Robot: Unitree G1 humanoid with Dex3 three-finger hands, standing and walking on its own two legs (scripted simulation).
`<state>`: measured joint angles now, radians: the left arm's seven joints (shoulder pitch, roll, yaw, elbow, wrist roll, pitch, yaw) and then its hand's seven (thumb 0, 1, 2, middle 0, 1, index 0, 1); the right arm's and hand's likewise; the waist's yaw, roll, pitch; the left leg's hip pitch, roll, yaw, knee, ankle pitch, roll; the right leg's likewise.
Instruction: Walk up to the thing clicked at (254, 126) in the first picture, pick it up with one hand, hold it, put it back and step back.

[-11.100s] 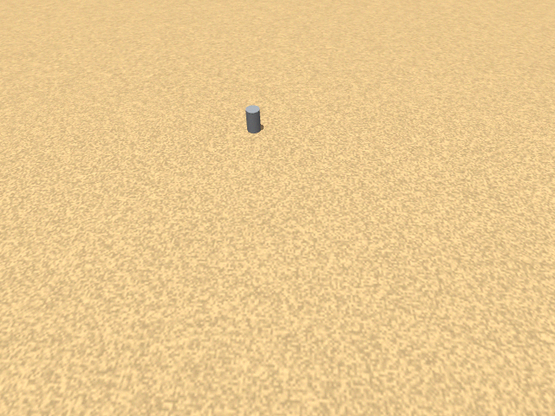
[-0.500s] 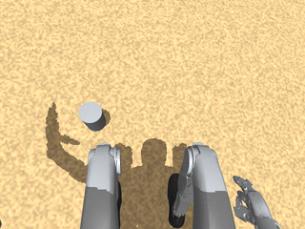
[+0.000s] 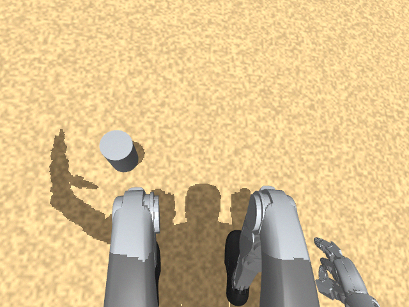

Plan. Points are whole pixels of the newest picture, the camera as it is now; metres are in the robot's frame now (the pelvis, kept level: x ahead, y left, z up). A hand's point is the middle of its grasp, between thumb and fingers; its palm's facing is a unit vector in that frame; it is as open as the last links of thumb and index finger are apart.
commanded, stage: go down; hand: left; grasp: from the side
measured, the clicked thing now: (120, 152) +0.46 +0.23 -0.32
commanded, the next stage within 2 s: approach in 0.20 s
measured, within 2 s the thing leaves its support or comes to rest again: neither
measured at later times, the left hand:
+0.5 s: hand out of the picture +0.38 +0.42 -0.02, palm faces +0.20 -0.98 -0.06, open 17.6 cm
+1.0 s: hand (82, 157) +0.41 +0.30 -0.23, palm faces +0.09 -1.00 +0.04, open 17.6 cm
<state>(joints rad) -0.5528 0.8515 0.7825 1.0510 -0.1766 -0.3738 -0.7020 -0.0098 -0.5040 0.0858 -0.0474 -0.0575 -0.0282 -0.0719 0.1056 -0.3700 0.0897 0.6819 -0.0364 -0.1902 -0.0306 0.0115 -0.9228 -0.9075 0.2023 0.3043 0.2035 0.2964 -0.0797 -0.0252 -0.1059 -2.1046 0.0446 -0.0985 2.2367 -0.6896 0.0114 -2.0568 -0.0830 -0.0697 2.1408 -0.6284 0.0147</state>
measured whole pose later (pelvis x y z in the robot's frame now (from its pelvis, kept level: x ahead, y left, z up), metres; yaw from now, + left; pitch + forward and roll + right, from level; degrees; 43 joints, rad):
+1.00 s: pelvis -0.01 +0.01 -0.09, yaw -7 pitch +19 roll -14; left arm -0.61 0.82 0.68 1.36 -0.20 -0.87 -0.55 -0.01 -0.60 0.06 -0.07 -0.10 -0.05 -0.12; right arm -0.09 -0.38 0.34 0.64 -0.23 -0.11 0.06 0.01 -0.93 -0.91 0.20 0.31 0.20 0.30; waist -0.21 -0.19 0.18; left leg -2.24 0.04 -0.25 2.59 -0.72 0.02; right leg -2.12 -0.04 -0.16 2.38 -0.59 0.04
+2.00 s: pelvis -0.02 +0.02 -0.11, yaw -11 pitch +10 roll -18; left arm -0.63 0.84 0.50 1.52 -0.08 -1.17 -0.01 -0.01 -0.14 0.35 -0.31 -0.30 -0.29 -0.31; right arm -0.18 -0.38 0.53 0.56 -0.37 -0.01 0.14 0.00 -0.90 -0.90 0.20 0.30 0.20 0.30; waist -0.25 -0.28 0.32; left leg -2.20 0.04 -0.38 2.67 -0.71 0.02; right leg -2.04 0.01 -0.25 2.37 -0.54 0.07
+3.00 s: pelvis -0.01 +0.02 -0.09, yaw -9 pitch +15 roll -18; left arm -0.56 0.73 0.47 1.13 -0.04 -0.92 0.01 -0.01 -0.46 0.99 -0.60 -0.97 -0.61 -0.98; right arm -0.10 -0.34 0.40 0.58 -0.32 0.03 0.14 0.00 -0.92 -0.91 0.20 0.30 0.20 0.30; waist -0.21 -0.23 0.24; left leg -2.20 0.03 -0.34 2.61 -0.72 0.01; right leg -2.05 -0.01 -0.24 2.33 -0.58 0.06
